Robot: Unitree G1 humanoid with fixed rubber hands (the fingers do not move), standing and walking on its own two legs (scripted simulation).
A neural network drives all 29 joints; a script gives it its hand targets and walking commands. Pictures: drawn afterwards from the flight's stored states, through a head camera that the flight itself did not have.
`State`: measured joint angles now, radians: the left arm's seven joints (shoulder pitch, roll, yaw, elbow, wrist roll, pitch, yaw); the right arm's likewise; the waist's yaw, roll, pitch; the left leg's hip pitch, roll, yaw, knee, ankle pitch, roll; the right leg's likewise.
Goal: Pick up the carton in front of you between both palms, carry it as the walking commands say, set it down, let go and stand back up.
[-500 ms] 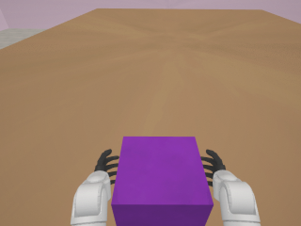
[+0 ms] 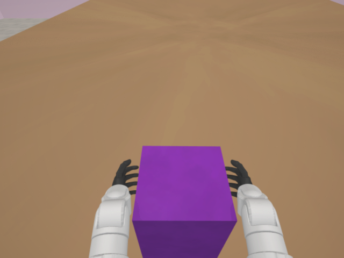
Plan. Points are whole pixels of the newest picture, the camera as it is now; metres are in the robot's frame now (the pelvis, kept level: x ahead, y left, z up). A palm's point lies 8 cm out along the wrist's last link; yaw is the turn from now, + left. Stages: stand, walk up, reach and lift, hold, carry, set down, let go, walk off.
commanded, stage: carry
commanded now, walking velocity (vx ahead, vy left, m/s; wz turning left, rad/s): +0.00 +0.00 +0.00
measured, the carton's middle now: (180, 203) +0.31 +0.00 -0.05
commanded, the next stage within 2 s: hold in 1.14 s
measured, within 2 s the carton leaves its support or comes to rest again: neither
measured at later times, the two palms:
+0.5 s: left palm (125, 185) +0.31 +0.14 +0.05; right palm (246, 183) +0.31 -0.16 +0.05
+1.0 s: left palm (127, 184) +0.31 +0.14 +0.05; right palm (248, 181) +0.32 -0.16 +0.05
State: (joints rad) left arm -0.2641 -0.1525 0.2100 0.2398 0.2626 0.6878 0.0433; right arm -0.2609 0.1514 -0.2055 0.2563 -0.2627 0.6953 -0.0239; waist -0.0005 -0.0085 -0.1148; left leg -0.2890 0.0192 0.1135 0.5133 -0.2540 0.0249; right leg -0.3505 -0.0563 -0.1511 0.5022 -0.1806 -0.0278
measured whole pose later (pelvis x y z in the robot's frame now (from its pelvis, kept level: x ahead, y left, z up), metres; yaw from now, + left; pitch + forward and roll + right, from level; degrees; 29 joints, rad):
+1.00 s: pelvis +0.02 -0.02 +0.00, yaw +0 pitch +1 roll +0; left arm -0.24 -0.15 0.19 0.20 0.26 0.73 0.03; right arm -0.24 0.15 -0.18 0.20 -0.25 0.75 -0.03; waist 0.00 -0.01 -0.11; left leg -0.24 0.04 0.10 0.50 -0.28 -0.01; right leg -0.31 -0.03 -0.17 0.50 -0.22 -0.05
